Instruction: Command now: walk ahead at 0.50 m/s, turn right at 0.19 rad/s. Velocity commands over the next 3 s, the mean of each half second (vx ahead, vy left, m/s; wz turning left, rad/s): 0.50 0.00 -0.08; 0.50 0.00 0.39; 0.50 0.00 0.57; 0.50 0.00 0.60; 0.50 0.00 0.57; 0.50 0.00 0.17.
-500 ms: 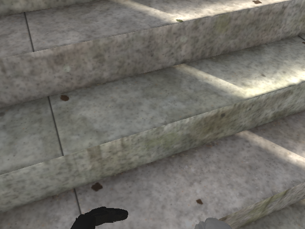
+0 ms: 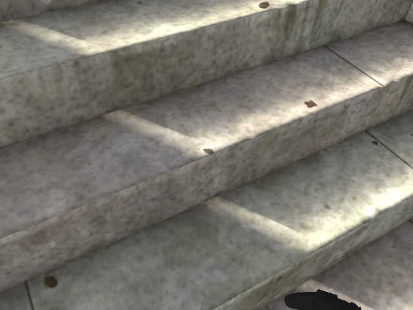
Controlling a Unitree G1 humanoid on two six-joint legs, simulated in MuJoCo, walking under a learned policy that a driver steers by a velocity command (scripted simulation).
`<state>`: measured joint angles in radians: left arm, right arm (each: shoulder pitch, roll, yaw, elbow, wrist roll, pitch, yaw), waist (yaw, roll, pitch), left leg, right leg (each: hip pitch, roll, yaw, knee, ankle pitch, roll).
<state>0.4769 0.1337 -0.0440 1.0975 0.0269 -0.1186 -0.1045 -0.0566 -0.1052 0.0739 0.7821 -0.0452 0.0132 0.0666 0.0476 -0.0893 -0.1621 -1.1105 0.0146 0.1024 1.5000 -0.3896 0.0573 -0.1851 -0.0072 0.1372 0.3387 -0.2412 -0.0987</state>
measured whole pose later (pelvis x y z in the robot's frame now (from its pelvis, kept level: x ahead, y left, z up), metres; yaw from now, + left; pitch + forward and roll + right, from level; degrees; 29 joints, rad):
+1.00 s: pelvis +0.57 -0.04 +0.34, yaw +12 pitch +3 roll -4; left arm 0.36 0.20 0.00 1.18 0.10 -0.05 -0.03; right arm 0.11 -0.21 -0.03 0.96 -0.01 -0.07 0.12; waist 0.02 0.05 -0.09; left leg -1.23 -0.01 -0.12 2.27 -0.15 0.27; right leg -0.33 -0.04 -0.30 0.59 -0.30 -0.05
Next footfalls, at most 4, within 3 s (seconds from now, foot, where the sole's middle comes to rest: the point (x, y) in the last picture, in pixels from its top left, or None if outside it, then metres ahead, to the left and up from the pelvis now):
0.68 right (278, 235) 0.63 -0.14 -0.42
1.22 left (170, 138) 0.79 0.16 -0.24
1.74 right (202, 8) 1.17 0.10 -0.05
2.38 left None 1.22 0.52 0.13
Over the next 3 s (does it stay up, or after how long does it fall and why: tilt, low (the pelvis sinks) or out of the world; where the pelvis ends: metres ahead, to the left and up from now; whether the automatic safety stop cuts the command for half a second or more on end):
stays up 1.41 0.57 1.02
